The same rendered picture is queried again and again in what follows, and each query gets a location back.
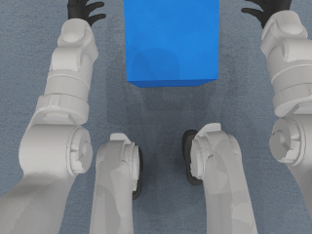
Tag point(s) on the left robot shin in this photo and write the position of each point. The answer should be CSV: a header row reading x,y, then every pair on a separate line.
x,y
101,151

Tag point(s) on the robot right upper arm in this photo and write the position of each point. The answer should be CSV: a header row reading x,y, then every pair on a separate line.
x,y
291,143

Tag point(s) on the robot left upper arm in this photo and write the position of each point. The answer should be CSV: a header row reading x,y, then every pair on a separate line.
x,y
51,157

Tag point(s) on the robot right hand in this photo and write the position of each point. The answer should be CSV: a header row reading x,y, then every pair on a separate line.
x,y
269,8

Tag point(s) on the carton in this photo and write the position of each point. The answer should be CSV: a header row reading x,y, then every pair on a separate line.
x,y
171,43

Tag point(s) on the robot left forearm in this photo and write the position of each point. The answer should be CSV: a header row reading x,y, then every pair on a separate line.
x,y
65,101

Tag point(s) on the robot right forearm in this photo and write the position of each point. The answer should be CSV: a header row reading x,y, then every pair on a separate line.
x,y
288,54

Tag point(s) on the robot right foot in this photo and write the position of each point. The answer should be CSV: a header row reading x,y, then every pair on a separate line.
x,y
186,153

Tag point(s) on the robot left hand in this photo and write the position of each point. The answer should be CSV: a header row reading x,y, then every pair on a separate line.
x,y
77,9

